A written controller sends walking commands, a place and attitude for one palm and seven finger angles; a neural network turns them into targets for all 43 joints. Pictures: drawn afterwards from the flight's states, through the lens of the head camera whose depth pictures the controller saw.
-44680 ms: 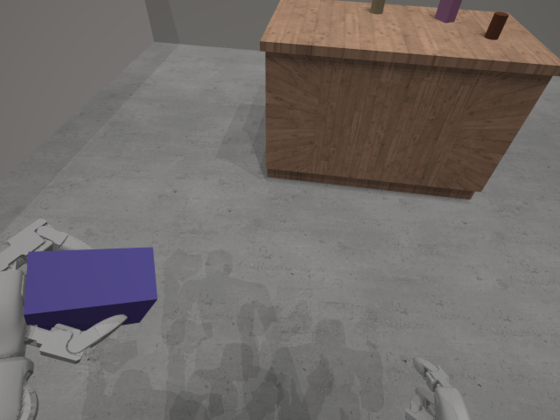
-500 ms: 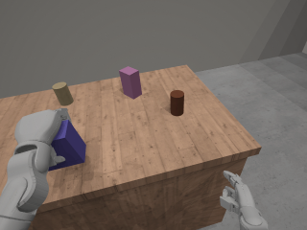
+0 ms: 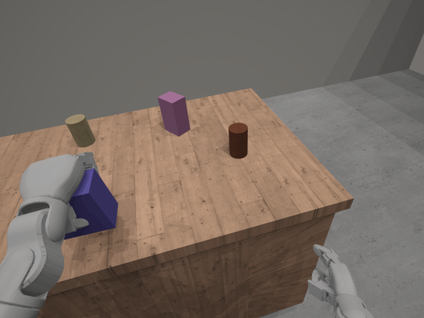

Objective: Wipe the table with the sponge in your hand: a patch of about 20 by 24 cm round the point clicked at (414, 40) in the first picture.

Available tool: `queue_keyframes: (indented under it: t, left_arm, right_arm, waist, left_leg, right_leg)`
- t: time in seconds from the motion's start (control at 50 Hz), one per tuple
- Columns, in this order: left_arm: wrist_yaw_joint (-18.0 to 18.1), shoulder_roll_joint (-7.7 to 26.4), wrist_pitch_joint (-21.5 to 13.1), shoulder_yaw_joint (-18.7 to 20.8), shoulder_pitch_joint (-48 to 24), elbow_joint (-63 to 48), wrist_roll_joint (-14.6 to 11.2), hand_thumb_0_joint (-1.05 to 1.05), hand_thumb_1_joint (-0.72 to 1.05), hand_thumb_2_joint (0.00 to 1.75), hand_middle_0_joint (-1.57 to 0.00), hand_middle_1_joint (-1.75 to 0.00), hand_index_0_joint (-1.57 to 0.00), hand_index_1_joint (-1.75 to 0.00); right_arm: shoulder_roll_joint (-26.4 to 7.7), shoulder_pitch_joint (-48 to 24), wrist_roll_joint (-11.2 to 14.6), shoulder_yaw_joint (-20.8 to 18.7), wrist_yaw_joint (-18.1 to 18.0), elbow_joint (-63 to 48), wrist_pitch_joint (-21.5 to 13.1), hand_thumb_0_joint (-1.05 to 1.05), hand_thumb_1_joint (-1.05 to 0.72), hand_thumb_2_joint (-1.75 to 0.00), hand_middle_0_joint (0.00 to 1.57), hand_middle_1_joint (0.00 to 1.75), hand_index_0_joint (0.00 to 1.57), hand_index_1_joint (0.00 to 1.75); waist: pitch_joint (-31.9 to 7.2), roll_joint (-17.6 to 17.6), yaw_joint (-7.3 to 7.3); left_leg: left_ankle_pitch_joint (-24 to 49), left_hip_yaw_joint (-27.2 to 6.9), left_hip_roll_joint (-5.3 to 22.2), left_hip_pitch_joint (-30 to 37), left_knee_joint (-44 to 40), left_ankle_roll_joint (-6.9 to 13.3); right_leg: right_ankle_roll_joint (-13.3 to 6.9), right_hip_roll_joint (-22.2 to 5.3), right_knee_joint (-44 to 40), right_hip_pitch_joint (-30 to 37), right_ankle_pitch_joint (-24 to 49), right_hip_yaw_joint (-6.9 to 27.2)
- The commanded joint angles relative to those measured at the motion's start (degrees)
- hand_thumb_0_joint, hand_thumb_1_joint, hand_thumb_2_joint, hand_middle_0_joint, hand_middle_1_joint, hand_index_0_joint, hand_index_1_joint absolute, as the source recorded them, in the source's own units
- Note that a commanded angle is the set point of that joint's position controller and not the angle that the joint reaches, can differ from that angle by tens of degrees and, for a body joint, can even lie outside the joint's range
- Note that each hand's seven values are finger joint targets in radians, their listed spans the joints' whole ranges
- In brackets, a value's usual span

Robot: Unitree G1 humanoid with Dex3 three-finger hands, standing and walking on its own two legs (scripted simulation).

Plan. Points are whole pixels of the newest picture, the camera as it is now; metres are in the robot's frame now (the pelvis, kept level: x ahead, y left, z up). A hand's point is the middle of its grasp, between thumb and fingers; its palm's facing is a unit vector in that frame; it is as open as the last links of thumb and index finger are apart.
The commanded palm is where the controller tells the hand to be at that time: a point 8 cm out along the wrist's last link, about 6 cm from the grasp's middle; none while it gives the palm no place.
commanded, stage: bring the sponge back beside the body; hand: left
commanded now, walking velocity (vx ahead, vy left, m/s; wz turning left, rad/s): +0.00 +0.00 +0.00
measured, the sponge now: (80, 210) +0.24 +0.30 +0.12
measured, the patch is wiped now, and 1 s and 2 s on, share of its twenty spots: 1.00 1.00 1.00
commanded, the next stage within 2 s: step back with the hand held close in 1.30 s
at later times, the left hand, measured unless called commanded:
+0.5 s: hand (69, 206) +0.22 +0.29 +0.16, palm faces +0.17 -0.08 -0.98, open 9.8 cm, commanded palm +0.17 +0.28 +0.23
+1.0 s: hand (71, 220) +0.19 +0.28 +0.15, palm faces +0.19 -0.11 -0.98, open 9.8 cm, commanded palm +0.15 +0.27 +0.22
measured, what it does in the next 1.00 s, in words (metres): stands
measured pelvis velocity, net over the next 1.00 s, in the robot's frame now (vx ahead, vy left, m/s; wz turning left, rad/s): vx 0.00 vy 0.00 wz -0.01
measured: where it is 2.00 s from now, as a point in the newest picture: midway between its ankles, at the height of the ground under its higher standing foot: outside the picture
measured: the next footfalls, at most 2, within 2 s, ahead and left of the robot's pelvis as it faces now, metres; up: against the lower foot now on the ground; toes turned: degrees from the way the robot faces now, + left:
none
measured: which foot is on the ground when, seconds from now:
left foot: down 0.00-1.00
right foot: down 0.00-1.00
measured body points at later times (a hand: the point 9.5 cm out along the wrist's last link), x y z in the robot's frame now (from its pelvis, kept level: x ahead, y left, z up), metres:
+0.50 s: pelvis +0.00 +0.00 +0.00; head -0.05 -0.05 +0.44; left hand +0.20 +0.29 +0.21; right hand +0.27 -0.17 -0.05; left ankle +0.08 +0.12 -0.73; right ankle +0.01 -0.11 -0.73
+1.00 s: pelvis +0.00 +0.00 +0.00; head -0.06 -0.05 +0.44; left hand +0.18 +0.28 +0.20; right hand +0.27 -0.18 -0.05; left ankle +0.08 +0.12 -0.73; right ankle +0.01 -0.11 -0.73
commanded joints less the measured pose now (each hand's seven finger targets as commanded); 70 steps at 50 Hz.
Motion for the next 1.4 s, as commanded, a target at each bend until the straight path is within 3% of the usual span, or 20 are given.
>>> queue_keyframes:
  t: [0.0, 0.06, 0.1, 0.18, 0.2, 0.28, 0.4, 0.46, 0.5, 0.54, 0.66, 0.8, 0.98, 1.0, 1.08, 1.12, 1.24, 1.28, 1.3, 1.38]
  left_arm:
    - [3.2, 16.1, 0.3, 11.7, -14.5, -12.2, 1.4, 0.00, 0.10, 1.30, -1.20, -1.60, -1.20, -1.60]
    - [2.9, 14.1, 0.2, 9.6, -13.6, -10.4, 0.9, 0.00, 0.10, 1.30, -1.20, -1.60, -1.20, -1.60]
    - [2.7, 14.6, -0.2, 10.0, -13.7, -12.7, 1.4, 0.00, 0.10, 1.30, -1.20, -1.60, -1.20, -1.60]
    - [2.8, 14.5, -0.8, 9.5, -13.7, -12.9, 1.5, 0.00, 0.10, 1.30, -1.20, -1.60, -1.20, -1.60]
    - [2.8, 15.4, -0.9, 10.3, -14.4, -14.7, 1.9, 0.00, 0.10, 1.30, -1.20, -1.60, -1.20, -1.60]
    - [3.7, 14.8, -1.1, 10.9, -11.3, -14.3, 1.5, 0.00, 0.10, 1.30, -1.20, -1.60, -1.20, -1.60]
    - [4.4, 13.4, 0.0, 10.9, -8.9, -16.4, 1.0, 0.00, 0.10, 1.30, -1.20, -1.60, -1.20, -1.60]
    - [4.3, 12.0, 0.3, 9.8, -6.8, -15.8, 0.5, 0.00, 0.10, 1.30, -1.20, -1.60, -1.20, -1.60]
    - [4.4, 12.3, 0.3, 10.1, -7.9, -19.4, 0.9, 0.00, 0.10, 1.30, -1.20, -1.60, -1.20, -1.60]
    - [4.6, 11.3, 0.3, 9.3, -5.9, -18.8, 0.7, 0.00, 0.10, 1.30, -1.20, -1.60, -1.20, -1.60]
    - [5.0, 11.3, 0.2, 9.2, -4.9, -18.8, 0.7, 0.00, 0.10, 1.30, -1.20, -1.60, -1.20, -1.60]
    - [5.6, 12.0, -0.1, 10.7, -2.5, -23.0, 0.9, 0.00, 0.10, 1.30, -1.20, -1.60, -1.20, -1.60]
    - [6.5, 10.5, -0.2, 10.0, -1.1, -21.7, 0.0, 0.00, 0.10, 1.30, -1.20, -1.60, -1.20, -1.60]
    - [6.4, 11.1, 0.0, 10.5, -1.7, -22.4, 0.4, 0.00, 0.10, 1.30, -1.20, -1.60, -1.20, -1.60]
    - [6.5, 10.6, -0.4, 9.7, -1.3, -21.6, -0.1, 0.00, 0.10, 1.30, -1.20, -1.60, -1.20, -1.60]
    - [6.3, 9.9, -0.4, 9.1, -1.9, -22.8, 0.0, 0.00, 0.10, 1.30, -1.20, -1.60, -1.20, -1.60]
    - [6.3, 10.4, -0.6, 9.6, -1.4, -21.3, 0.0, 0.00, 0.10, 1.30, -1.20, -1.60, -1.20, -1.60]
    - [6.4, 11.0, -0.9, 9.9, -1.8, -21.8, 0.1, 0.00, 0.10, 1.30, -1.20, -1.60, -1.20, -1.60]
    - [6.4, 11.8, -0.8, 10.7, -2.1, -23.0, 0.4, 0.00, 0.10, 1.30, -1.20, -1.60, -1.20, -1.60]
    - [6.6, 10.5, -1.0, 9.7, -1.5, -21.5, -0.3, 0.00, 0.10, 1.30, -1.20, -1.60, -1.20, -1.60]
  right_arm:
    - [-4.6, -16.7, -0.1, -1.7, -0.2, -11.6, -3.6, 0.00, -0.90, -0.90, 0.20, 0.30, 0.20, 0.30]
    - [-4.7, -15.7, -0.5, -1.7, -0.5, -11.2, -3.6, 0.00, -0.90, -0.90, 0.20, 0.30, 0.20, 0.30]
    - [-4.4, -16.5, -0.2, -1.7, -0.6, -11.7, -4.1, 0.00, -0.90, -0.90, 0.20, 0.30, 0.20, 0.30]
    - [-4.5, -15.5, -0.7, -1.8, -0.9, -11.1, -4.1, 0.00, -0.90, -0.90, 0.20, 0.30, 0.20, 0.30]
    - [-4.4, -16.3, -0.3, -1.7, -0.9, -11.5, -4.4, 0.00, -0.90, -0.90, 0.20, 0.30, 0.20, 0.30]
    - [-4.3, -15.6, -0.9, -1.8, -0.5, -10.9, -4.2, 0.00, -0.90, -0.90, 0.20, 0.30, 0.20, 0.30]
    - [-4.0, -16.8, -0.5, -1.6, -0.2, -11.7, -4.1, 0.00, -0.90, -0.90, 0.20, 0.30, 0.20, 0.30]
    - [-4.2, -16.3, -0.8, -1.5, -0.3, -11.6, -3.6, 0.00, -0.90, -0.90, 0.20, 0.30, 0.20, 0.30]
    - [-3.9, -17.4, -0.3, -1.4, -0.3, -12.3, -3.8, 0.00, -0.90, -0.90, 0.20, 0.30, 0.20, 0.30]
    - [-3.7, -16.5, -0.7, -1.4, -0.3, -12.1, -4.0, 0.00, -0.90, -0.90, 0.20, 0.30, 0.20, 0.30]
    - [-3.9, -16.0, -1.1, -1.4, -0.7, -12.1, -4.0, 0.00, -0.90, -0.90, 0.20, 0.30, 0.20, 0.30]
    - [-3.6, -17.2, -0.7, -1.5, -0.3, -12.7, -4.6, 0.00, -0.90, -0.90, 0.20, 0.30, 0.20, 0.30]
    - [-3.8, -15.9, -1.0, -1.8, -0.5, -12.2, -4.4, 0.00, -0.90, -0.90, 0.20, 0.30, 0.20, 0.30]
    - [-3.6, -16.7, -0.5, -1.7, -0.6, -12.6, -4.7, 0.00, -0.90, -0.90, 0.20, 0.30, 0.20, 0.30]
    - [-3.7, -16.0, -1.0, -1.8, -0.6, -12.2, -4.7, 0.00, -0.90, -0.90, 0.20, 0.30, 0.20, 0.30]
    - [-3.4, -16.5, -0.7, -1.5, -0.7, -12.8, -5.0, 0.00, -0.90, -0.90, 0.20, 0.30, 0.20, 0.30]
    - [-3.5, -16.0, -1.0, -1.5, -0.8, -12.3, -5.1, 0.00, -0.90, -0.90, 0.20, 0.30, 0.20, 0.30]
    - [-3.7, -16.1, -1.2, -1.8, -0.9, -12.2, -4.9, 0.00, -0.90, -0.90, 0.20, 0.30, 0.20, 0.30]
    - [-3.5, -16.6, -0.7, -1.7, -0.9, -12.8, -5.2, 0.00, -0.90, -0.90, 0.20, 0.30, 0.20, 0.30]
    - [-3.7, -16.0, -1.2, -1.8, -0.8, -12.3, -4.9, 0.00, -0.90, -0.90, 0.20, 0.30, 0.20, 0.30]
  waist:
    - [-8.4, -0.9, 1.06]
    - [-6.6, -4.0, 0.72]
    - [-7.3, -1.7, 0.57]
    - [-7.5, -3.3, 0.57]
    - [-7.8, -0.7, 0.46]
    - [-7.9, -3.6, 1.17]
    - [-7.0, -1.1, 1.28]
    - [-6.1, -4.3, 1.26]
    - [-6.9, 0.3, 0.90]
    - [-6.8, -2.4, 1.22]
    - [-5.4, -3.8, 1.19]
    - [-6.5, 0.0, 1.50]
    - [-4.3, -3.8, 1.33]
    - [-4.1, -0.8, 1.01]
    - [-4.7, -3.8, 1.42]
    - [-5.0, -1.3, 1.31]
    - [-3.2, -3.8, 1.16]
    - [-4.2, -3.2, 1.40]
    - [-4.4, -0.1, 1.23]
    - [-3.8, -2.9, 1.48]
  left_leg:
    - [-0.9, -0.4, -2.8, 5.9, -4.1, 1.8]
    - [-2.4, 0.0, -2.7, 5.4, -3.8, 2.0]
    - [-2.3, -0.4, -2.7, 6.2, -3.7, 2.1]
    - [-1.2, 0.0, -2.8, 6.7, -3.3, 2.2]
    - [-2.0, -0.6, -2.7, 6.9, -3.8, 2.1]
    - [-0.2, -0.2, -2.7, 6.8, -3.6, 2.0]
    - [-1.8, -0.7, -2.3, 6.3, -4.7, 1.7]
    - [-1.4, -0.2, -2.1, 5.9, -4.3, 1.7]
    - [-1.9, -0.6, -2.2, 6.4, -4.6, 1.7]
    - [-1.2, -0.2, -2.2, 6.3, -4.2, 1.8]
    - [-2.6, -0.1, -2.1, 6.3, -4.2, 1.8]
    - [-2.3, -0.7, -2.1, 6.4, -4.4, 1.7]
    - [-3.5, 0.1, -2.1, 5.9, -4.0, 1.6]
    - [-4.8, -0.4, -2.2, 5.8, -4.5, 1.5]
    - [-3.4, 0.2, -2.3, 5.9, -3.8, 1.7]
    - [-4.4, -0.1, -2.3, 5.5, -4.4, 1.5]
    - [-4.9, 0.1, -2.3, 5.2, -4.1, 1.5]
    - [-4.3, 0.4, -2.4, 5.9, -3.6, 1.6]
    - [-5.2, -0.1, -2.4, 5.8, -4.1, 1.4]
    - [-4.4, 0.6, -2.5, 5.8, -3.6, 1.6]
  right_leg:
    - [-2.6, 0.9, -7.8, -3.4, -0.2, 3.1]
    - [-2.0, 0.6, -8.4, -4.9, -1.4, 1.5]
    - [-2.4, 0.9, -8.2, -4.7, -1.3, 3.1]
    - [-1.9, 0.5, -8.4, -5.0, -0.5, 2.1]
    - [-2.5, 1.0, -8.1, -4.6, -1.3, 3.2]
    - [-2.1, 0.7, -8.2, -4.1, 0.4, 2.0]
    - [-2.7, 1.4, -7.7, -3.7, -0.3, 2.9]
    - [-2.1, 1.0, -8.2, -4.3, -0.2, 1.3]
    - [-2.7, 1.4, -7.6, -3.8, -0.2, 2.9]
    - [-2.2, 1.0, -7.7, -4.0, -0.1, 1.6]
    - [-2.1, 1.0, -8.3, -5.0, -1.8, 1.5]
    - [-2.7, 1.5, -7.4, -3.7, -1.0, 3.4]
    - [-1.9, 1.0, -8.6, -5.5, -3.0, 2.6]
    - [-2.5, 1.6, -8.3, -5.3, -3.6, 4.0]
    - [-1.9, 0.9, -8.5, -5.2, -3.0, 2.6]
    - [-2.2, 1.1, -8.0, -4.7, -3.2, 2.6]
    - [-2.0, 1.0, -8.7, -6.0, -4.9, 2.9]
    - [-2.0, 0.8, -8.8, -5.9, -4.5, 3.2]
    - [-2.5, 1.3, -8.4, -5.4, -4.8, 4.5]
    - [-1.9, 0.8, -9.1, -6.1, -4.8, 3.1]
